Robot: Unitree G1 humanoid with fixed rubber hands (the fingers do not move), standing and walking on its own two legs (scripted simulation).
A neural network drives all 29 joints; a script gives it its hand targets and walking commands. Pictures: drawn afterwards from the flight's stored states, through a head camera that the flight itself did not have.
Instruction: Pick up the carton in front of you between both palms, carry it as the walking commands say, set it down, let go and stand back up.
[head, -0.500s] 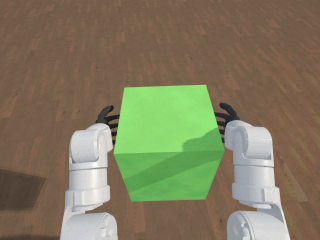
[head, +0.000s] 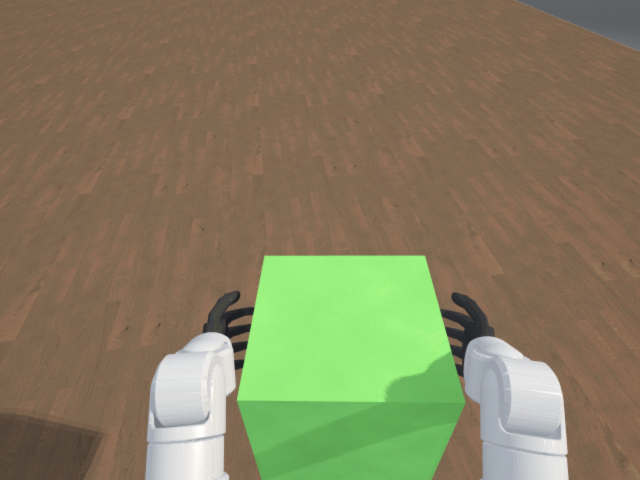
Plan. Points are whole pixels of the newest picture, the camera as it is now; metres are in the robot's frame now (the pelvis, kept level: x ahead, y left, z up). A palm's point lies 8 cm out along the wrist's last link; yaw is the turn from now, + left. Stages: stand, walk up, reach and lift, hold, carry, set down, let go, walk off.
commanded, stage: carry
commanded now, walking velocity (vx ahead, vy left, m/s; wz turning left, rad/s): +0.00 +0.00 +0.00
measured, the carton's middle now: (344, 376) +0.27 +0.00 +0.00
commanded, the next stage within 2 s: hold in 1.98 s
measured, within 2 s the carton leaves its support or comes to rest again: neither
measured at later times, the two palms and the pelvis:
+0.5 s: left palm (202, 324) +0.30 +0.17 +0.08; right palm (443, 318) +0.30 -0.13 +0.08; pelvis +0.05 +0.02 -0.01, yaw +0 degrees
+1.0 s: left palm (192, 357) +0.26 +0.18 +0.07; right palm (443, 352) +0.27 -0.12 +0.07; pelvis +0.01 +0.03 -0.01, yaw +0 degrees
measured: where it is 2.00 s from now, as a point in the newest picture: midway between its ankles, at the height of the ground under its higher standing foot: outside the picture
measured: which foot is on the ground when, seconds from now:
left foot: down 0.00-1.00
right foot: down 0.00-1.00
